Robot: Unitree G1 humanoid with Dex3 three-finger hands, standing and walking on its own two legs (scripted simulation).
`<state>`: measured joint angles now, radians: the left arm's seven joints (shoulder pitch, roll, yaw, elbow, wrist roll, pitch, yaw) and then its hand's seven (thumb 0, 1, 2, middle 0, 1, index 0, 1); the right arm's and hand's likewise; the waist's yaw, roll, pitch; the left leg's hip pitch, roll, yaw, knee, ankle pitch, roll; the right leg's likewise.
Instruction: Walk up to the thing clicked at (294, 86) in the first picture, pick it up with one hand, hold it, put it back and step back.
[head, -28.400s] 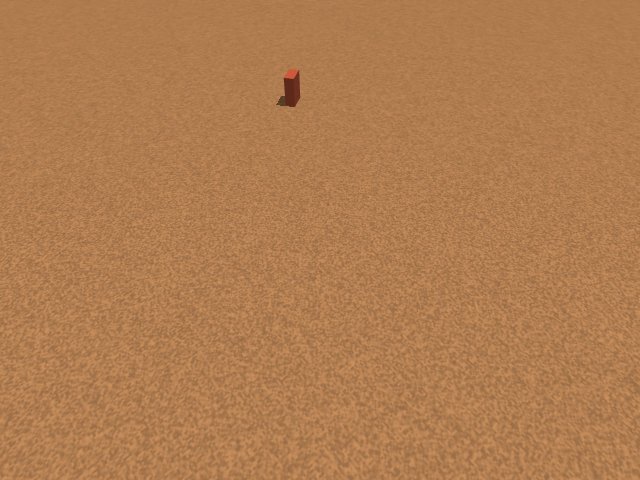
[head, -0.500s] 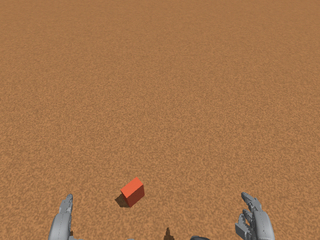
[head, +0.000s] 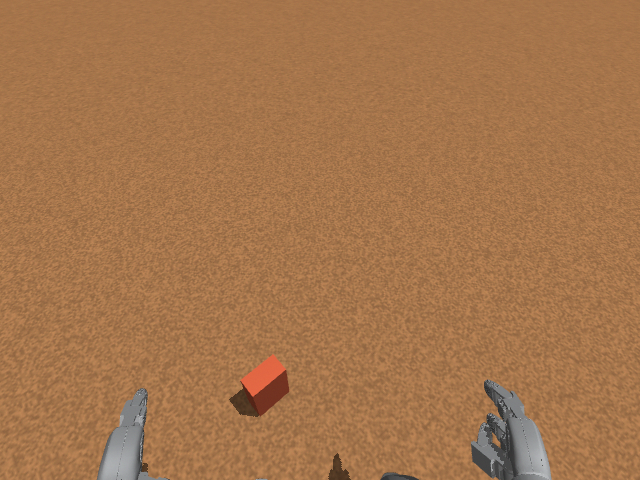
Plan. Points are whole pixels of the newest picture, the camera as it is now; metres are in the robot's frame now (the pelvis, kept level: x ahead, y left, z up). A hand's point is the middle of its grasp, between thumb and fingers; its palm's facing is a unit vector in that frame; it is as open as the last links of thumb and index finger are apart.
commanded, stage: home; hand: left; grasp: from the side
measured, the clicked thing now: (266, 386) +0.46 +0.15 -0.64
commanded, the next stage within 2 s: stand in 0.64 s
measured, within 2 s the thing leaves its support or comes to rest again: neither
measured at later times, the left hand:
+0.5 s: hand (175, 462) +0.17 +0.18 -0.06, palm faces +0.11 -0.95 -0.29, open 17.4 cm
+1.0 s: hand (176, 461) +0.17 +0.18 -0.06, palm faces +0.11 -0.95 -0.29, open 14.0 cm
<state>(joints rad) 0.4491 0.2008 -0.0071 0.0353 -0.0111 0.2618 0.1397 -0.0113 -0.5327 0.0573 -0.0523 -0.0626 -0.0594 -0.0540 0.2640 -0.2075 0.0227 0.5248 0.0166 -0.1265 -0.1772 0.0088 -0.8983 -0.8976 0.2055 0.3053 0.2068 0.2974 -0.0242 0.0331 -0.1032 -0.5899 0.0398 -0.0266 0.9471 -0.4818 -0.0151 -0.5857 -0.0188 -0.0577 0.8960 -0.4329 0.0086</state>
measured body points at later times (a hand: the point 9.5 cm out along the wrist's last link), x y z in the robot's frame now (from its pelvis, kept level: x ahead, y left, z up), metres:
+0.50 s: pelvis +0.00 +0.00 +0.00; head +0.02 +0.00 +0.45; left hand +0.16 +0.23 -0.04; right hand +0.16 -0.24 -0.07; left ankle +0.00 +0.13 -0.69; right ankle +0.01 -0.13 -0.69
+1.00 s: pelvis +0.00 +0.00 +0.00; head +0.02 +0.00 +0.45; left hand +0.16 +0.23 -0.04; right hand +0.16 -0.24 -0.07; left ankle +0.00 +0.13 -0.69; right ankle +0.01 -0.13 -0.69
